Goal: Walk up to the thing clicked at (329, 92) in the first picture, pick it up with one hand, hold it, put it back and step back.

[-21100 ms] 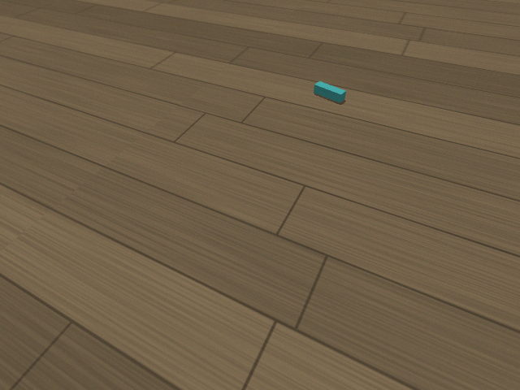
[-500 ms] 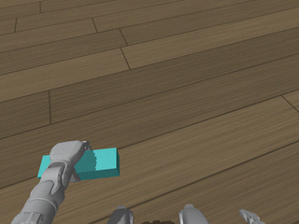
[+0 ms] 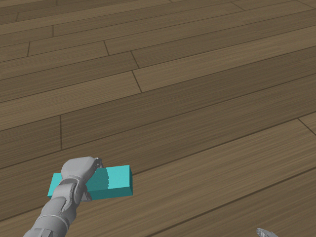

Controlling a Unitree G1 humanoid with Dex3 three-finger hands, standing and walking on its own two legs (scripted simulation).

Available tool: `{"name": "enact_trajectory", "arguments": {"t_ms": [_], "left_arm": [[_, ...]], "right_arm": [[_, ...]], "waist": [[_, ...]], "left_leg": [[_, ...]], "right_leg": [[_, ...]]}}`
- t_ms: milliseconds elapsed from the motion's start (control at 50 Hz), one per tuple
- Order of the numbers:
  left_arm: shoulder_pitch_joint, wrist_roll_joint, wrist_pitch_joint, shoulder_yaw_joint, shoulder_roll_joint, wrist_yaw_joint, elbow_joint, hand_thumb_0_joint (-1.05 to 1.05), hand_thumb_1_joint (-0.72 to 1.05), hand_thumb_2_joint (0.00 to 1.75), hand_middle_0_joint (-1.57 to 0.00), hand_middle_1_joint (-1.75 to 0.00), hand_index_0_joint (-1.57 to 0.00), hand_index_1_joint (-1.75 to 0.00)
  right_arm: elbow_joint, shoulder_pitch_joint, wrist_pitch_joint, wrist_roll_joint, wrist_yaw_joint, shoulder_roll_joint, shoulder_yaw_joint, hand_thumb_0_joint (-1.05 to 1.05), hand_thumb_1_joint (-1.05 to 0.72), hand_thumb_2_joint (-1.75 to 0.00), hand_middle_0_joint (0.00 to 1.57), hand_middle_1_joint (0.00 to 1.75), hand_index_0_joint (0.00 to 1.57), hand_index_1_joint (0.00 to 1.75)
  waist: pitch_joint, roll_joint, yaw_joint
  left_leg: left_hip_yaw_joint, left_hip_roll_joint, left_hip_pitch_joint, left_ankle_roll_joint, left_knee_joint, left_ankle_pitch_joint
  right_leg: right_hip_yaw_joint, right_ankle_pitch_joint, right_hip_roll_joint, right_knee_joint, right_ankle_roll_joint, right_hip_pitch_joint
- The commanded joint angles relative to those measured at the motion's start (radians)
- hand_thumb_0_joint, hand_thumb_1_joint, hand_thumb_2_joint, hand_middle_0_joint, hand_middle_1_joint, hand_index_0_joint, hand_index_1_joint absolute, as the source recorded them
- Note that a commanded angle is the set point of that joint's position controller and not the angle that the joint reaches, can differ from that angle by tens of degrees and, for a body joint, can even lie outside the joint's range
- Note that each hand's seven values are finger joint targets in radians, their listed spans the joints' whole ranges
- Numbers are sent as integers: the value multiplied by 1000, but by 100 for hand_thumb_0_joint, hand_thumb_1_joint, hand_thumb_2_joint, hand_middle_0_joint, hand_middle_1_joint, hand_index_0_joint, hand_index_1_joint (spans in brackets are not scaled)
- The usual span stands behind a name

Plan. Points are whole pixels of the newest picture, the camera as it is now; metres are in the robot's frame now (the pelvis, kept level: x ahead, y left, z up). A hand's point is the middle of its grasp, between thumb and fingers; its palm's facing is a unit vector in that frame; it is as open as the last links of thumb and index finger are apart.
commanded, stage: hold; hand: left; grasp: from above
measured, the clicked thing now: (93, 184) +0.32 +0.21 -0.10
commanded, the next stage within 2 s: crouch in 1.82 s
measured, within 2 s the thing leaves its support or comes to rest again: neither
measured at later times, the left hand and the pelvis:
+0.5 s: hand (84, 177) +0.31 +0.21 -0.03, palm faces -0.46 -0.03 -0.89, open 9.5 cm; pelvis +0.01 +0.00 +0.02, yaw -1 degrees
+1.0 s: hand (85, 180) +0.29 +0.20 -0.01, palm faces -0.45 -0.04 -0.89, open 9.4 cm; pelvis +0.00 -0.01 +0.02, yaw -1 degrees
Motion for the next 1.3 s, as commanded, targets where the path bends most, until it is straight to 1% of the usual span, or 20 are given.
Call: {"name": "enact_trajectory", "arguments": {"t_ms": [0, 20, 80, 240, 260, 380, 480, 700, 720, 820, 860, 900, 940, 980, 1020, 1040, 1180, 1220, 1260, 1280], "left_arm": [[-345, 5, 0, 76, 201, 23, -212, 0, 72, 69, -100, -69, -105, -64], [-310, 6, 0, 92, 218, 16, -176, 0, 71, 70, -101, -67, -105, -63], [-297, -3, 0, 74, 195, -10, -198, 0, 73, 71, -103, -67, -107, -63], [-296, -2, -8, 80, 200, -42, -256, 0, 73, 69, -104, -64, -107, -61], [-302, -4, -9, 88, 208, -43, -270, 0, 74, 68, -104, -65, -108, -61], [-280, -6, -9, 81, 200, -58, -282, 0, 77, 66, -105, -63, -109, -59], [-274, -9, -4, 94, 211, -69, -305, 0, 78, 65, -106, -63, -111, -59], [-273, -19, -8, 95, 214, -89, -352, 0, 85, 68, -113, -63, -117, -59], [-265, -18, -7, 87, 202, -92, -348, 0, 84, 69, -113, -61, -116, -59], [-258, -18, -10, 98, 215, -95, -367, 0, 82, 69, -113, -60, -115, -58], [-271, -18, -12, 96, 213, -97, -379, 0, 81, 70, -114, -59, -115, -58], [-258, -19, -9, 91, 208, -102, -374, 0, 81, 68, -113, -58, -115, -57], [-239, -21, -10, 112, 224, -104, -371, 0, 81, 68, -112, -59, -115, -57], [-263, -24, -13, 98, 213, -110, -398, 0, 81, 69, -113, -59, -115, -57], [-230, -23, -9, 97, 207, -115, -390, 0, 83, 67, -114, -60, -116, -57], [-226, -24, -11, 114, 224, -116, -395, 0, 82, 68, -114, -59, -116, -57], [-257, -30, -19, 99, 219, -129, -441, 0, 80, 72, -114, -58, -115, -58], [-221, -28, -16, 133, 245, -128, -403, 0, 79, 70, -113, -58, -114, -57], [-228, -32, -19, 90, 201, -134, -436, 0, 78, 71, -113, -58, -114, -57], [-211, -30, -17, 100, 209, -136, -414, 0, 81, 69, -112, -61, -115, -58]], "right_arm": [[-115, -18, -26, 1, -12, -143, -44, 0, -90, -90, 20, 30, 20, 30], [-116, -17, -24, 2, -11, -151, -46, 0, -90, -90, 20, 30, 20, 30], [-130, -31, -19, 5, -9, -144, -44, 0, -90, -90, 20, 30, 20, 30], [-152, -41, -3, 8, -10, -144, -42, 0, -90, -90, 20, 30, 20, 30], [-152, -45, -2, 8, -10, -145, -43, 0, -90, -90, 20, 30, 20, 30], [-175, -73, 7, 13, -10, -140, -36, 0, -90, -90, 20, 30, 20, 30], [-184, -90, 11, 14, -12, -139, -33, 0, -90, -90, 20, 30, 20, 30], [-194, -116, 19, 17, -17, -134, -26, 0, -90, -90, 20, 30, 20, 30], [-197, -116, 19, 16, -18, -131, -25, 0, -90, -90, 20, 30, 20, 30], [-203, -133, 22, 20, -20, -130, -20, 0, -90, -90, 20, 30, 20, 30], [-205, -131, 23, 19, -22, -130, -21, 0, -90, -90, 20, 30, 20, 30], [-208, -141, 24, 21, -23, -125, -17, 0, -90, -90, 20, 30, 20, 30], [-209, -144, 26, 23, -23, -130, -19, 0, -90, -90, 20, 30, 20, 30], [-211, -146, 26, 21, -23, -126, -18, 0, -90, -90, 20, 30, 20, 30], [-213, -145, 26, 21, -23, -127, -17, 0, -90, -90, 20, 30, 20, 30], [-215, -145, 27, 22, -24, -129, -18, 0, -91, -90, 20, 30, 20, 30], [-223, -162, 26, 23, -27, -125, -13, 0, -90, -90, 20, 30, 20, 30], [-219, -160, 29, 24, -28, -126, -12, 0, -90, -90, 20, 30, 20, 30], [-226, -165, 27, 24, -26, -121, -11, 0, -90, -90, 20, 30, 20, 30], [-221, -164, 28, 24, -27, -122, -11, 0, -90, -90, 20, 30, 20, 30]], "waist": [[-280, -2, -2], [-265, -17, 1], [-251, -12, 7], [-255, -5, 9], [-259, -6, 18], [-218, -10, 20], [-217, -16, 33], [-199, -40, 35], [-197, -41, 27], [-188, -24, 43], [-194, -39, 34], [-179, -38, 40], [-179, -35, 53], [-178, -25, 38], [-170, -26, 43], [-168, -23, 46], [-178, -25, 43], [-148, -36, 52], [-161, -37, 44], [-151, -41, 46]], "left_leg": [[0, -65, 255, 19, -126, 236], [2, -65, 258, 19, -135, 224], [3, -63, 276, 18, -156, 226], [17, -65, 319, 21, -177, 303], [12, -61, 330, 19, -183, 315], [21, -66, 333, 23, -211, 255], [22, -67, 352, 24, -228, 264], [30, -70, 384, 31, -259, 250], [33, -72, 388, 35, -259, 242], [33, -70, 397, 31, -280, 244], [33, -69, 406, 35, -281, 244], [33, -69, 403, 35, -288, 242], [36, -72, 406, 33, -295, 241], [38, -70, 416, 33, -299, 227], [35, -68, 414, 31, -307, 227], [36, -67, 417, 32, -312, 224], [36, -70, 447, 34, -319, 244], [37, -70, 432, 34, -327, 229], [36, -70, 444, 34, -329, 232], [38, -70, 440, 35, -329, 228]], "right_leg": [[-28, 246, 74, -144, -46, 97], [-33, 226, 74, -154, -46, 107], [-35, 221, 77, -169, -47, 122], [-33, 295, 77, -184, -46, 170], [-38, 297, 81, -183, -47, 180], [-31, 248, 76, -218, -45, 174], [-31, 253, 76, -229, -44, 195], [-27, 242, 70, -270, -38, 215], [-24, 241, 67, -275, -36, 213], [-27, 232, 69, -283, -41, 229], [-25, 236, 69, -290, -38, 232], [-26, 233, 67, -295, -38, 230], [-25, 225, 67, -303, -40, 246], [-24, 214, 66, -309, -40, 240], [-25, 212, 70, -308, -43, 240], [-24, 209, 69, -312, -44, 251], [-22, 228, 67, -325, -42, 256], [-25, 207, 68, -337, -41, 262], [-24, 213, 67, -335, -42, 261], [-24, 211, 67, -338, -41, 258]]}}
